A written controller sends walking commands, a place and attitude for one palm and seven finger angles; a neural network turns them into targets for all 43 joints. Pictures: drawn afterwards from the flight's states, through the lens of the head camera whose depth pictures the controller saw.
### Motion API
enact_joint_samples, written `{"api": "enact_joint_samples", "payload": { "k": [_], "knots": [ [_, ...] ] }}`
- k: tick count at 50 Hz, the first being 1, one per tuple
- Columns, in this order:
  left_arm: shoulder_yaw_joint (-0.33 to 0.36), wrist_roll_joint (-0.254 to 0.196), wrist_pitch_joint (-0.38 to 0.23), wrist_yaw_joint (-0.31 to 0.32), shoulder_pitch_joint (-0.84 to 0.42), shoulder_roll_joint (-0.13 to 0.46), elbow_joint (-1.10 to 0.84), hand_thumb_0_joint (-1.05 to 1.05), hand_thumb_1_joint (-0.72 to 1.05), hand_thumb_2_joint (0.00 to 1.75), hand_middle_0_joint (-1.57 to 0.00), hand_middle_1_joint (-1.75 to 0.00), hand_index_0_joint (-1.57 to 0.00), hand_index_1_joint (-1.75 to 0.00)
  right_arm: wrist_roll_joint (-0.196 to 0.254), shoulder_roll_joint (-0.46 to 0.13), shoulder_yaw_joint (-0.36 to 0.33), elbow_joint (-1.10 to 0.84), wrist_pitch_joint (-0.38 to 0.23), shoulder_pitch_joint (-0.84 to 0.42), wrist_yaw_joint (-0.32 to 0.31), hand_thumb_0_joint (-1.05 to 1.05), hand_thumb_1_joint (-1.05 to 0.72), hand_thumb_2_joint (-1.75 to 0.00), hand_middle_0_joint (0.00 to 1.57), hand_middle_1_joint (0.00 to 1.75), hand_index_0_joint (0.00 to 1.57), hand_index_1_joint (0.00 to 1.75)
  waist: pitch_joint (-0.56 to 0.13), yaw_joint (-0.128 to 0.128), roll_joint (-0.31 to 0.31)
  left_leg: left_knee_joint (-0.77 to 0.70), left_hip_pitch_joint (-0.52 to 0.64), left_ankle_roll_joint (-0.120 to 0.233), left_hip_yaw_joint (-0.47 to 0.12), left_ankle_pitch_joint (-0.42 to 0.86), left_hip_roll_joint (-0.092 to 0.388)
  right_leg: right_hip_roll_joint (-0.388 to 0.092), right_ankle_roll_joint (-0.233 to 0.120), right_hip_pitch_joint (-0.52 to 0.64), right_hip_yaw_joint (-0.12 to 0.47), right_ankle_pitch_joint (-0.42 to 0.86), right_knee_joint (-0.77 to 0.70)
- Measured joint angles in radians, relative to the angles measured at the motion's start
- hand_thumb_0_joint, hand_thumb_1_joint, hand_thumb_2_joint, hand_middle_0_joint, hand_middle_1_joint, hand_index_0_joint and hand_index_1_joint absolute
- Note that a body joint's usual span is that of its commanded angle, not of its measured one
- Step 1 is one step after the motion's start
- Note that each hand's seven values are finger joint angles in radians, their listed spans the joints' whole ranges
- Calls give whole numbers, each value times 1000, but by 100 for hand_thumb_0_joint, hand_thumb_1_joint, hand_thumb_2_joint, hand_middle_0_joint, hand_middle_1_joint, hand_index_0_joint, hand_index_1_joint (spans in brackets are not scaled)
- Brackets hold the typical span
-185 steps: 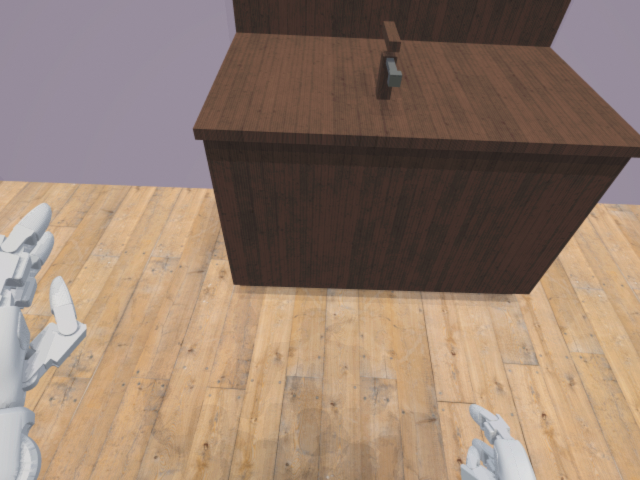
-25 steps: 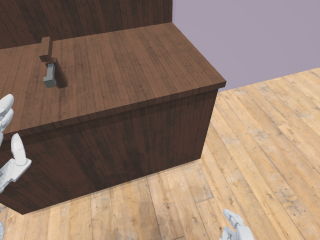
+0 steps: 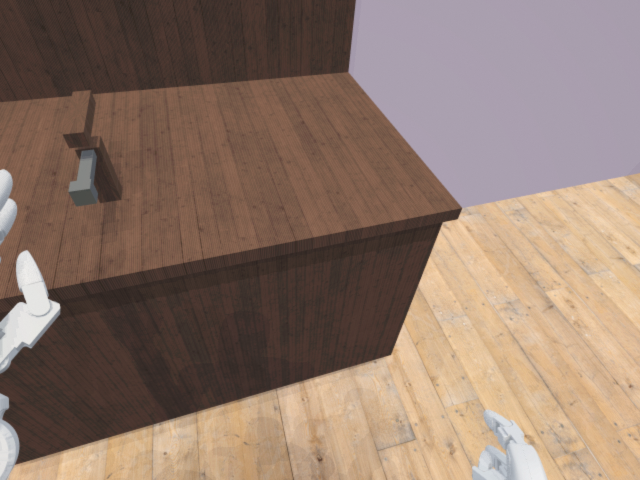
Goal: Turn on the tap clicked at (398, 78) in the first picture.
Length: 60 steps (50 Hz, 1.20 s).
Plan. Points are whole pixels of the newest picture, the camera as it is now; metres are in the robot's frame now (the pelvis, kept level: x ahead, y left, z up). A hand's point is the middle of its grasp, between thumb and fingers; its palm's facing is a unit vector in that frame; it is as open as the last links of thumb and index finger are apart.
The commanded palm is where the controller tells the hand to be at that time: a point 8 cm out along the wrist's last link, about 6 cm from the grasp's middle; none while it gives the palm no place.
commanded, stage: come to a stop and stand still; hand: left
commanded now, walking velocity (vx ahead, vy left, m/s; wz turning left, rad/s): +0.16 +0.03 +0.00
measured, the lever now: (83, 192) +0.47 +0.38 +0.09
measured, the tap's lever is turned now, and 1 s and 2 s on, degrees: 0 0 0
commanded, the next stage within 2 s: none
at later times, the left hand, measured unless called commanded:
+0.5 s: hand (133, 307) +0.23 +0.19 +0.17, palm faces +0.38 -0.81 -0.45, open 7.4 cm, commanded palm +0.16 +0.24 +0.19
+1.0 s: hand (60, 390) +0.15 +0.22 +0.18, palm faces +0.45 -0.83 -0.34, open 7.4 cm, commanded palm +0.09 +0.26 +0.19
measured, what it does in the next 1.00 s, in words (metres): steps on the spot: right foot, then left foot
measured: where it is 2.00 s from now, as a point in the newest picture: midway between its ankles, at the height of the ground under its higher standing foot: outside the picture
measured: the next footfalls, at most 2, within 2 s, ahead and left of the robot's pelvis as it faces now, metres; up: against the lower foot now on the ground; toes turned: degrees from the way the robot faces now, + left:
right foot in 0.22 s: +0.10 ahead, -0.11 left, +0.00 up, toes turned -6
left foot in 0.64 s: +0.03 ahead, +0.11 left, +0.00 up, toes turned +4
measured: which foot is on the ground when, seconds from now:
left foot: down 0.00-0.26, up 0.28-0.62, down 0.64-1.00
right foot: up 0.00-0.20, down 0.22-1.00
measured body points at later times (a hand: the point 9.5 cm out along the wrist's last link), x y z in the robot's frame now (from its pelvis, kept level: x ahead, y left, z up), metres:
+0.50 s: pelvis +0.01 -0.04 +0.01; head +0.04 -0.06 +0.46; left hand +0.20 +0.23 +0.20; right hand +0.18 -0.29 -0.08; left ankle -0.01 +0.10 -0.69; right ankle +0.06 -0.11 -0.73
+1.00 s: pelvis -0.06 -0.02 +0.00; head -0.07 -0.03 +0.45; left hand +0.12 +0.26 +0.19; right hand +0.10 -0.22 -0.09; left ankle -0.02 +0.10 -0.72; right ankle +0.04 -0.11 -0.73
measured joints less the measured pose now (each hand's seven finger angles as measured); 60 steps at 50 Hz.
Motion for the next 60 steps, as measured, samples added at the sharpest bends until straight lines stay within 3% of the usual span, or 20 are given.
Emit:
{"api": "enact_joint_samples", "payload": {
  "k": [4, 11, 13, 15, 18, 21, 27, 31, 35, 39, 42, 48, 51, 55, 60],
  "knots": [
    [-29, 5, 29, -8, -32, -24, 16, 2, 89, 90, -21, -30, -21, -30, -2, 52, 41, 6, -25, -5, 21, 1, -90, -90, 20, 30, 20, 30, 7, -4, 27, -35, 18, -5, -18, 11, 11, 10, 13, -69, 4, 36, 78],
    [-24, -5, 26, -20, 53, 18, -65, 2, 89, 90, -21, -30, -21, -30, -7, 91, 87, -1, -39, -2, 41, 1, -90, -90, 21, 30, 21, 30, 36, 2, 50, -38, 31, -39, -18, 0, 20, 21, 30, 8, -13, 197, -270],
    [-18, -2, 25, -20, 50, 13, -39, 1, 89, 90, -21, -30, -21, -30, -4, 75, 85, 10, -30, -11, 40, 1, -90, -90, 21, 30, 21, 30, 50, 4, 87, 0, 26, -54, -30, -23, 45, 47, -21, 33, -30, 278, -314],
    [-23, -4, 32, -20, 41, -3, -6, 1, 89, 90, -21, -30, -21, -30, -3, 50, 74, 23, -18, -19, 39, 1, -90, -90, 21, 30, 21, 30, 49, 1, 113, 51, 5, -57, -61, -69, 43, 58, -56, 34, -41, 272, -314],
    [-34, -8, 48, -22, 26, -31, 33, 1, 89, 90, -21, -30, -22, -30, 3, 11, 51, 38, -4, -34, 37, 1, -90, -90, 21, 30, 21, 30, 49, 4, 99, 234, -52, -59, -98, -170, -12, 44, -68, 29, -28, 273, -326],
    [-39, -4, 54, -18, 39, -40, 43, 1, 89, 90, -21, -30, -22, -30, 3, -21, 35, 30, 9, -51, 25, 1, -90, -90, 21, 30, 21, 30, 56, -12, 70, 318, -80, -64, -105, -182, -39, 29, -68, 25, -20, 295, -349],
    [-40, -1, 46, -10, 84, -12, -53, 2, 88, 90, -21, -30, -22, -30, -2, -61, 0, -14, 22, -59, 5, 1, -90, -90, 20, 30, 20, 30, 67, -28, 24, 175, -38, -53, -107, -161, -34, 19, -68, 3, -29, 323, -359],
    [-25, -2, 33, -3, 110, 11, -123, 2, 88, 90, -21, -30, -22, -30, -4, -72, -11, -36, 25, -44, 3, 1, -91, -90, 20, 30, 20, 30, 54, -23, 25, -20, 41, -43, -109, -54, -23, 31, -57, -18, -44, 331, -340],
    [-10, -4, 23, 1, 96, 22, -90, 1, 88, 90, -21, -30, -22, -30, 4, -35, 0, -24, 25, -22, -1, 1, -91, -90, 20, 30, 20, 30, 34, 12, -5, -53, 69, -25, -81, -9, -33, 27, -24, -16, -14, 317, -326],
    [-14, 6, 29, 0, 43, -1, -2, 1, 88, 90, -21, -30, -22, -30, 4, 4, 33, -22, -7, 17, 2, 1, -90, -90, 20, 30, 20, 30, 2, 23, 10, -46, 60, -17, -87, 0, -35, 30, 10, -5, 20, 217, -285],
    [-35, 13, 38, -1, -14, -39, 51, 1, 89, 90, -21, -30, -21, -30, 3, 28, 58, -3, -25, 18, 12, 1, -90, -90, 20, 30, 20, 30, 11, 37, 27, -20, 49, -17, -89, -1, -31, 36, 4, 9, 24, 306, -316],
    [-85, 27, 49, -17, -47, -82, 74, 2, 89, 90, -20, -30, -21, -30, -12, 51, 82, 24, -31, 15, 28, 1, -90, -90, 21, 30, 21, 30, 27, 28, 54, 0, 21, -21, -94, -26, -23, 53, -20, 0, 32, 327, -337],
    [-78, 22, 47, -20, -25, -62, 41, 2, 89, 90, -21, -30, -21, -30, -19, 47, 79, 27, -28, 14, 31, 1, -90, -90, 21, 30, 21, 30, 34, 16, 52, -8, -1, -23, -97, -59, -27, 57, -28, -13, 38, 343, -371],
    [-47, 8, 36, -16, -1, -21, 1, 2, 89, 90, -21, -30, -21, -30, -19, 23, 63, 32, -24, 8, 26, 1, -90, -90, 21, 30, 21, 30, 59, 1, 46, -34, -5, -24, -98, 32, -29, 60, -29, -19, 44, 409, -393],
    [-36, 8, 39, -16, 36, -21, 27, 1, 89, 90, -21, -30, -21, -30, -6, -8, 36, 37, -13, 33, 16, 1, -90, -90, 20, 30, 21, 30, 36, -11, 57, -50, -6, -20, -100, -1, -21, 75, -12, -19, 53, 315, -405]
  ]
}}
